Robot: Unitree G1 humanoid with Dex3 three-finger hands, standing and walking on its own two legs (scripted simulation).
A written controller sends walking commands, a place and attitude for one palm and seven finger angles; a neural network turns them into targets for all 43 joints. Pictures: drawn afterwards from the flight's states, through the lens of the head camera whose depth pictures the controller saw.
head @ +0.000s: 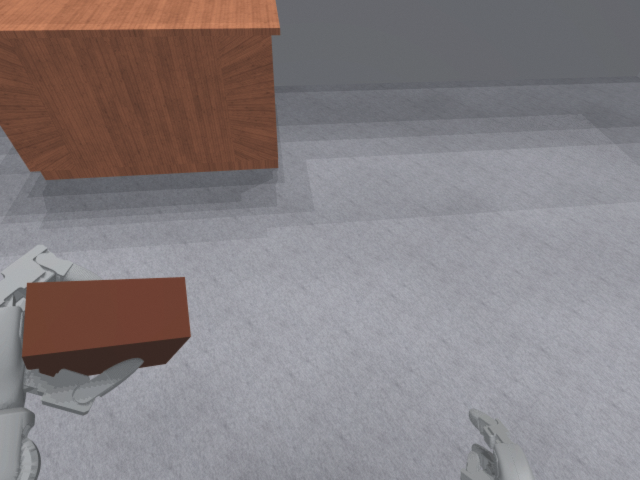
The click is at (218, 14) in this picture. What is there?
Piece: table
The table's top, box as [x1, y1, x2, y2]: [0, 0, 279, 37]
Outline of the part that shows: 0,0 0,37 279,34 279,24 275,0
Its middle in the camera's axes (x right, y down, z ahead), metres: -0.80 -1.00 +1.62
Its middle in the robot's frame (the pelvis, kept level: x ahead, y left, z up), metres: +1.84 +0.91 -0.07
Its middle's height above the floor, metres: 0.70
